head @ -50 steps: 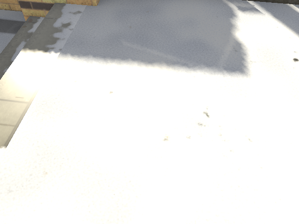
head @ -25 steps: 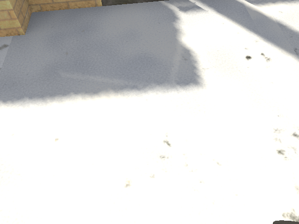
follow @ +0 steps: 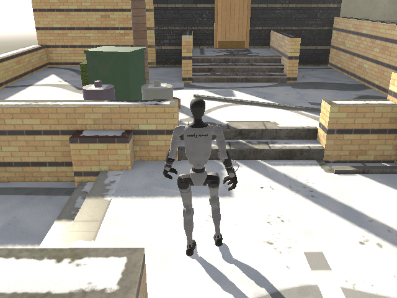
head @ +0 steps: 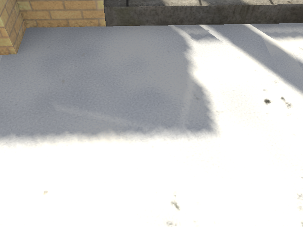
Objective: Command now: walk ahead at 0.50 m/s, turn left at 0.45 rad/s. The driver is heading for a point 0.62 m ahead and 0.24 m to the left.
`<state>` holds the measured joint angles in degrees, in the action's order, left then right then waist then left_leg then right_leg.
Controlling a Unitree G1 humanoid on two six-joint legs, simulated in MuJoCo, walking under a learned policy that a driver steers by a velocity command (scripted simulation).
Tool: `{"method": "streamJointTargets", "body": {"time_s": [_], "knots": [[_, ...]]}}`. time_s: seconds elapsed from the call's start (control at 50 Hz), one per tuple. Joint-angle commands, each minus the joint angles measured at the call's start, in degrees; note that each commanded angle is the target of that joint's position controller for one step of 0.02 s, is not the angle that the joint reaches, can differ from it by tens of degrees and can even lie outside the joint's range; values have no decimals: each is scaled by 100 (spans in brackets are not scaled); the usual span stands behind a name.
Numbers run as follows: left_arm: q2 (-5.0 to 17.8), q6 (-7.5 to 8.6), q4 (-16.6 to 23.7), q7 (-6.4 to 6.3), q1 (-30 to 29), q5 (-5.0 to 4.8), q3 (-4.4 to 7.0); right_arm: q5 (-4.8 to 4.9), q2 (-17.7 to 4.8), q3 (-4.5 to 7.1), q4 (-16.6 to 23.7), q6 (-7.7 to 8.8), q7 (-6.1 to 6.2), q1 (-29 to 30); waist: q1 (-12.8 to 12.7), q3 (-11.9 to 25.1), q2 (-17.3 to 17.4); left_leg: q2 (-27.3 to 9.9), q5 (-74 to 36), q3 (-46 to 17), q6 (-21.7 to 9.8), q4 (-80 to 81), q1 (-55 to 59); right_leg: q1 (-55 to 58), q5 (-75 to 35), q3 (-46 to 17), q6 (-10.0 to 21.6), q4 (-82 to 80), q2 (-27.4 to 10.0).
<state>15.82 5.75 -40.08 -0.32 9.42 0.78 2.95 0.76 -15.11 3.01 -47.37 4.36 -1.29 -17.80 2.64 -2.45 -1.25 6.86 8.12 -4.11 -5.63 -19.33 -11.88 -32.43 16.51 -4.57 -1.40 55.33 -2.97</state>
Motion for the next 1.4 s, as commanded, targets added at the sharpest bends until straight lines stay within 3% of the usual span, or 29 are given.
{"method": "streamJointTargets", "body": {"time_s": [0.02, 0.1, 0.16, 0.22, 0.24, 0.26, 0.28, 0.3, 0.32, 0.34, 0.46, 0.58, 0.68, 0.72, 0.76, 0.78, 0.8, 0.82, 0.84, 0.88, 0.94, 1.0, 1.12, 1.2, 1.24, 1.26, 1.3, 1.34, 1.4], "knots": [[341, 6, 475, -39, -272, 10, 84, 54, -1039, 255, 461, 54, 132, 217, -127, 209, 433, -1311, -1060, -1296, -928, 816, -118, -22, -912, 127, -210, -1129, 55], [268, 56, 672, 42, -1003, -73, 47, 103, -1027, 263, 352, -72, 210, -234, 177, 225, 570, -1143, -677, -1277, -646, 609, -343, 670, -2173, 154, -250, -2326, 399], [507, 118, 742, 83, -1162, -123, 125, 111, -989, 263, 341, -129, 237, -379, 148, 228, 678, -1342, -440, -1793, -550, 180, 195, 741, -1814, -64, -147, -2768, 419], [736, 215, 618, 67, -596, -147, 246, 91, -959, 282, 431, -191, 249, -220, -253, 382, 812, -1326, -671, -2074, -354, -471, 372, 1572, -1416, -5, 156, -3193, 360], [909, 235, 517, 27, 7, -78, 323, 50, -757, 209, 515, -176, 226, -146, -555, 879, 698, -1066, -779, -1833, -191, -1275, 99, 2631, -1361, -197, 401, -3133, 13], [1236, 222, 449, -29, 875, -26, 406, -71, -416, 97, 646, -148, 216, -210, -863, 1668, -38, -623, 321, -1258, 31, -2874, -653, 4047, -1062, -1204, 747, -3047, -987], [1520, 128, 231, 35, 1162, 11, 470, 113, -242, 24, 820, -110, 205, -1002, -447, 2131, -1970, -76, 2723, -616, 287, -4417, -2551, 5357, 241, -3727, 1595, -3575, -2090], [950, 104, 335, 70, 970, -76, 354, 168, -843, 134, 655, -134, 227, -889, -557, 1560, -1158, -590, 2489, -710, 361, -5106, -3171, 4954, 1279, -3845, 1463, -3773, -2045], [670, 80, 357, 59, 772, -96, 274, 118, -1071, 211, 729, -169, 219, -304, -686, 870, -581, -741, 1931, -589, 408, -5257, -3293, 4292, 1012, -2922, 1237, -3846, -1771], [614, 61, 352, 68, 526, -58, 232, 66, -985, 215, 777, -195, 219, -65, -576, 508, -176, -922, 1504, -439, 475, -5182, -3117, 3652, 230, -2230, 1136, -3969, -1523], [632, 135, 46, 61, 346, -58, 254, 63, -532, 180, 1105, -295, 88, 308, -327, 136, -364, -1380, 604, -210, 657, -4412, -2986, 2694, -1437, -492, 1259, -4614, -1152], [919, 46, -207, 12, 485, -68, 317, 52, -394, 86, 1351, -206, -71, 1120, -584, -7, -156, -1303, -916, 148, 624, -2654, -2822, 2910, -2248, 702, 1094, -4653, -1005], [1158, -108, -451, -10, 843, -195, 378, 71, -419, 75, 1717, -198, -226, 1788, -709, -187, -197, -1092, -524, 571, 317, -1804, -2693, 3600, -2978, 1133, 908, -4315, -1261], [1336, -183, -454, -49, 805, -233, 426, 43, -608, 172, 1760, -233, -244, 1565, -460, 82, -403, -739, 84, 890, 78, -1703, -2068, 3796, -4819, 1365, 781, -3613, -1278], [1378, -257, -418, -105, 713, -267, 422, 53, -1058, 442, 1461, -281, -177, 198, 352, 849, -357, -289, -70, 1039, -296, -1266, -104, 3312, -5668, 1643, 547, -1735, -1074], [1133, -224, -323, -123, 819, -139, 313, 70, -1491, 624, 1253, -348, -53, -739, 733, 1386, 188, -859, -162, 5, -617, -1185, 1707, 1897, -3886, 1643, 309, -19, -857], [288, -71, 30, -29, 1361, 70, 40, 90, -2105, 664, 1324, -290, -21, -451, -83, 1871, 1673, -2345, 668, -3351, -1682, -671, 3433, -670, 1649, 1100, -10, 1952, 357], [818, 137, 81, 62, 768, -121, 105, 55, -1625, 535, 1476, -214, -43, -709, 446, 2534, 1032, -2610, 1437, -4392, -1827, 67, 3661, -1257, 1770, -118, 64, 2509, 355], [1032, 226, 254, 103, 250, -317, 165, 13, -1321, 440, 1377, -141, -61, -525, 474, 1641, 771, -2425, 1097, -3518, -1534, 188, 3075, -1662, 1177, -104, 158, 2355, 106], [970, 234, 124, 22, 252, -104, 153, -35, -978, 312, 1475, -110, -41, 338, -81, 726, 195, -2020, -1324, -2062, -1164, 109, 1282, -968, 473, 42, 93, 1447, -312], [854, -17, -30, -9, 623, -14, 161, -126, -875, 250, 1451, -80, 18, 689, -465, 662, 280, -1789, -3546, -1135, -1117, 224, 80, -25, 303, 177, -144, 949, -385], [577, -122, -9, -49, 452, 20, 67, -99, -1001, 264, 1225, -85, 113, 609, -447, 645, 401, -1497, -4126, -460, -955, 239, -224, 123, -528, 331, -275, -2, -221], [528, -60, 120, 126, -404, -43, 15, -72, -937, 201, 850, -239, 211, 264, -11, 700, 591, -1440, -3019, -392, -574, 27, 251, 610, -2196, 286, -100, -1977, 64], [700, -11, 79, 178, -212, 68, 112, -44, -821, 141, 688, -271, 195, 368, -248, 637, 594, -1538, -2732, -770, -394, -782, 636, 991, -1889, 297, 269, -2854, 174], [1114, 28, 106, 106, -25, 198, 173, -195, -626, 79, 685, -195, 182, -158, -33, 1162, -122, -831, -1425, -549, 97, -1676, -38, 2678, -5477, -378, 768, -2736, -642], [853, -53, 75, 67, 159, 211, 113, -173, -430, 3, 516, -178, 201, -703, -52, 1795, -722, -549, 238, -402, 469, -2453, -736, 3710, -6164, -1074, 1587, -2487, -1342], [288, -220, -107, 90, 378, 9, -64, -89, -751, 61, 617, -360, 203, -140, -382, 1763, -883, -606, 3186, -310, 809, -3287, -1241, 3525, -4691, -1902, 1933, -3028, -1756], [550, -313, -97, 118, -30, -3, -19, -43, -741, 104, 619, -638, 253, 141, -292, 1125, -498, -810, 2922, -251, 921, -3402, -1322, 2642, -2389, -1797, 1600, -3525, -1556], [640, -461, 6, 81, -817, 27, 25, -83, -430, 57, 352, -752, 285, -150, 40, 700, -719, -835, 1504, 101, 864, -1788, -200, 1350, -720, -888, 1065, -3854, -850]]}}
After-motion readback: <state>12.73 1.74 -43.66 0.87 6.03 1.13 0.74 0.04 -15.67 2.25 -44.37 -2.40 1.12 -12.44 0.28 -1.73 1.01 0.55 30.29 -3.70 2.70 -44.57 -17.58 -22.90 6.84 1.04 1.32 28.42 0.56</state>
